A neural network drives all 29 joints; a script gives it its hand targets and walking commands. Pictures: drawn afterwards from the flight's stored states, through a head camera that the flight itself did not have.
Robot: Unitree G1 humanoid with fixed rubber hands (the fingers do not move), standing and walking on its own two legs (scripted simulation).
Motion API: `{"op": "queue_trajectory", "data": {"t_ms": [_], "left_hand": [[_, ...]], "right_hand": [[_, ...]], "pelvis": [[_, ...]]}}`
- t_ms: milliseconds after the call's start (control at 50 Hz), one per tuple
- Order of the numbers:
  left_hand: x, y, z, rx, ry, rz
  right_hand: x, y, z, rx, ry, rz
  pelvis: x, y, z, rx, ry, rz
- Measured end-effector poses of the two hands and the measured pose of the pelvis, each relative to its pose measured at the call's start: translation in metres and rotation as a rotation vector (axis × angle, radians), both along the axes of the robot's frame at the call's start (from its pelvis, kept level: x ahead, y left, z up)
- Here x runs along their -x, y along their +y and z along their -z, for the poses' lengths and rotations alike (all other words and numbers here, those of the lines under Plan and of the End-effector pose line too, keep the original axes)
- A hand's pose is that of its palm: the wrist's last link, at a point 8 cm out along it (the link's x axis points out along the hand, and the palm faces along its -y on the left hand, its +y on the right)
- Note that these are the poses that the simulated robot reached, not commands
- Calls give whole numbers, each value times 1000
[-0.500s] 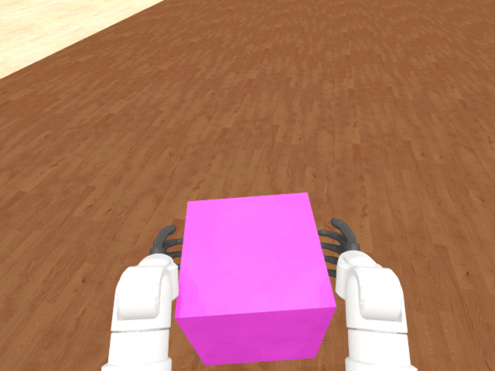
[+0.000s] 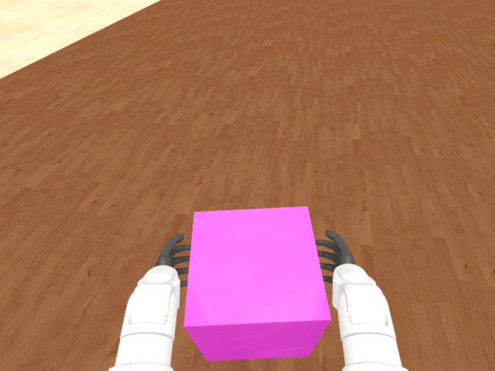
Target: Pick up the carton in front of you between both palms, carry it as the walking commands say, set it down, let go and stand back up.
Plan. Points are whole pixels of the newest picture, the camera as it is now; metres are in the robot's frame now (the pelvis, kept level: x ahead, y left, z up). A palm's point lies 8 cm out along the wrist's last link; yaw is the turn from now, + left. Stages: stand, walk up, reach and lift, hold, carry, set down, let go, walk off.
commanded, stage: carry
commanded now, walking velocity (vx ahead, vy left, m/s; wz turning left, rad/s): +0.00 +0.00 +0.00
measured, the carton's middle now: (254, 288) +0.31 +0.00 -0.06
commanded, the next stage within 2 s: hold in 0.56 s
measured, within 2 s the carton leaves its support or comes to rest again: neither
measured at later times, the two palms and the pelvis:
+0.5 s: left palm (160, 273) +0.28 +0.16 +0.04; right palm (337, 271) +0.29 -0.14 +0.04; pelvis +0.00 +0.01 +0.00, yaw +0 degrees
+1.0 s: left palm (138, 293) +0.24 +0.18 +0.05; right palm (317, 254) +0.32 -0.11 +0.05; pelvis +0.00 -0.03 +0.01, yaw +14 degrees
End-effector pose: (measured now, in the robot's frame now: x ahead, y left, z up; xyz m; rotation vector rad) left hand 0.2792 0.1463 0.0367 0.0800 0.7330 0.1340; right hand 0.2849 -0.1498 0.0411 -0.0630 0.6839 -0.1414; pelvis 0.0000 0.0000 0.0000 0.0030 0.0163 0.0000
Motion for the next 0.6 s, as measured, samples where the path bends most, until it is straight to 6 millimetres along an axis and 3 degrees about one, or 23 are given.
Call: {"op": "queue_trajectory", "data": {"t_ms": [200, 600], "left_hand": [[-11, 4, 0, 7, -61, -9], [-4, 12, 1, 6, -48, -9]], "right_hand": [[-11, 4, 1, -9, -55, 4], [-2, 11, 1, -10, -35, -2]], "pelvis": [[4, 3, 1, 2, 3, -1], [3, 9, -2, 14, -32, -28]]}}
